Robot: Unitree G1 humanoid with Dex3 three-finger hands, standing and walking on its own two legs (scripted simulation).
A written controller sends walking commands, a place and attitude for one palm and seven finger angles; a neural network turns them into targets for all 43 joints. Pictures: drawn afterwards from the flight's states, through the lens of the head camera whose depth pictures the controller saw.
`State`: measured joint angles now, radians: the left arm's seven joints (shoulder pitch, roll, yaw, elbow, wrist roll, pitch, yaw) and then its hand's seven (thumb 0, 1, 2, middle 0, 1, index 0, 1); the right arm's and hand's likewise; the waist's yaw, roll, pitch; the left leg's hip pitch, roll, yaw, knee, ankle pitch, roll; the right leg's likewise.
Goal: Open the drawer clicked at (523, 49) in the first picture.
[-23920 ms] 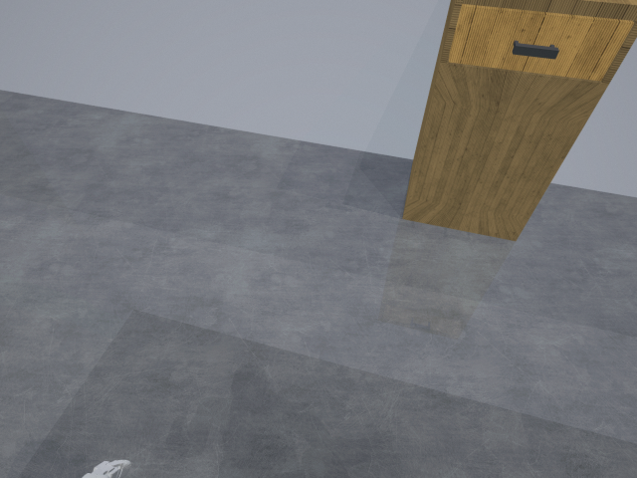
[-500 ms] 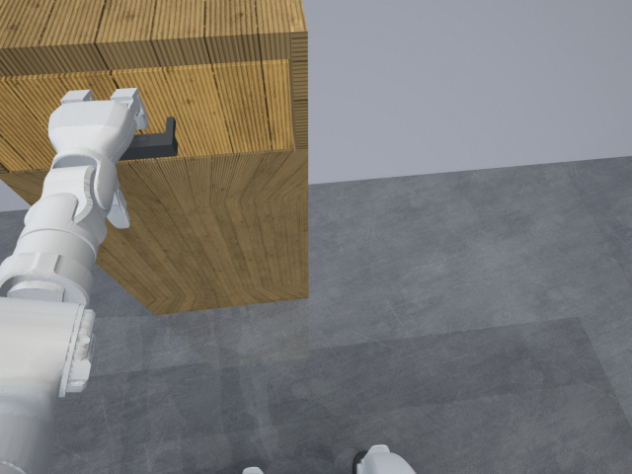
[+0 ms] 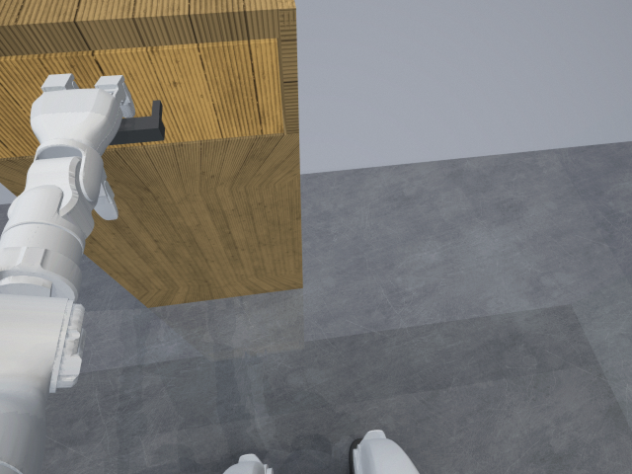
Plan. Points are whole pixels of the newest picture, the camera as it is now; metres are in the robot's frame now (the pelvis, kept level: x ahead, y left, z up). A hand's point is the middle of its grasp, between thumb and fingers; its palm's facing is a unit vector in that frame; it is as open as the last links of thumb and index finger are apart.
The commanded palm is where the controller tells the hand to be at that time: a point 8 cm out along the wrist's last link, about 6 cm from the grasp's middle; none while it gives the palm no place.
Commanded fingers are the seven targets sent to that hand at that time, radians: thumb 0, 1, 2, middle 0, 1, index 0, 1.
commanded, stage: lower the fingers behind the handle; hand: left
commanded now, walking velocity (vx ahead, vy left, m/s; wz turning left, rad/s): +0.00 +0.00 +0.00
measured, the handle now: (119, 120) +0.57 +0.24 +0.06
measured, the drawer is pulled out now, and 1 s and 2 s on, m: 0.00 0.00 0.00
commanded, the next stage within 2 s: lift the fingers back up to retry in 0.22 s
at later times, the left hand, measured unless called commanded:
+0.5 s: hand (98, 146) +0.52 +0.25 +0.07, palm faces -0.05 +0.01 -1.00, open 13.8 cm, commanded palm +0.50 +0.25 +0.12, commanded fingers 0.00 -0.50 0.30 -0.30 -1.20 -0.30 -1.20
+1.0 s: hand (81, 118) +0.52 +0.25 +0.11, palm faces -0.02 -0.01 -1.00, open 13.6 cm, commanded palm +0.50 +0.25 +0.17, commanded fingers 0.00 -0.50 0.30 -0.30 -1.20 -0.30 -1.20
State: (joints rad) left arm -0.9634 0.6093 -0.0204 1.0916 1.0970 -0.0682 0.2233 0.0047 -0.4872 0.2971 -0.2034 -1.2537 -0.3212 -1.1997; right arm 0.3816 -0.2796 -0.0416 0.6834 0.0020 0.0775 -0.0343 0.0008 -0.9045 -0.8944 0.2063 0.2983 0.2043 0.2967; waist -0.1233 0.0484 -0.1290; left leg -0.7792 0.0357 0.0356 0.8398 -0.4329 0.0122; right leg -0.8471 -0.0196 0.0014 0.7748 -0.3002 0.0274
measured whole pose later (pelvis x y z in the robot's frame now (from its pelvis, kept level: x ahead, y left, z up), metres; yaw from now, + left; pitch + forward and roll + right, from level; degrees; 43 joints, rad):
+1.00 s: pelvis +0.03 +0.00 +0.02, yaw +1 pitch +17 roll -2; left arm -0.91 0.57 -0.02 0.98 1.06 -0.07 0.14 0.00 -0.49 0.30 -0.35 -1.21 -0.37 -1.21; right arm 0.36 -0.26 -0.05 0.71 0.01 0.08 -0.03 0.00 -0.90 -0.89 0.21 0.30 0.20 0.30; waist -0.09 0.07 -0.11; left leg -0.59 0.03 0.02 0.69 -0.40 0.01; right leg -0.64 -0.02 -0.02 0.62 -0.28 0.03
